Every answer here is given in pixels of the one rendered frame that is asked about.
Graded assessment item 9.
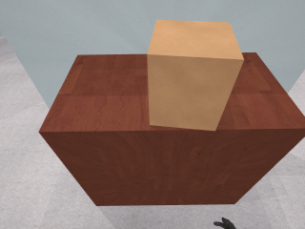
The carton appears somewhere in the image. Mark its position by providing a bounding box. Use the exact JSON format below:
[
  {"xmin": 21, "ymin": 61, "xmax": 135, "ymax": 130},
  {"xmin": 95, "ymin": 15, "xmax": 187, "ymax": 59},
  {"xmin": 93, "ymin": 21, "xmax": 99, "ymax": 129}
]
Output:
[{"xmin": 147, "ymin": 19, "xmax": 244, "ymax": 131}]

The right robot hand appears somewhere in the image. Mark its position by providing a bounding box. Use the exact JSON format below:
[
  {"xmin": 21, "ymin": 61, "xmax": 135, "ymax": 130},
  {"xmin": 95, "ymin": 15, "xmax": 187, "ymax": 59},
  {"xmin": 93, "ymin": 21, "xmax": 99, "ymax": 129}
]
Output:
[{"xmin": 213, "ymin": 218, "xmax": 236, "ymax": 229}]

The pedestal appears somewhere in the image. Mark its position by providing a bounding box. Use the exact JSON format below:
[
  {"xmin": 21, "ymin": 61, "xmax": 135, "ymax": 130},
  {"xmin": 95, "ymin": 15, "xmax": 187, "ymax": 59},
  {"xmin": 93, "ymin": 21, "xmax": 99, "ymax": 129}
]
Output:
[{"xmin": 38, "ymin": 52, "xmax": 305, "ymax": 206}]

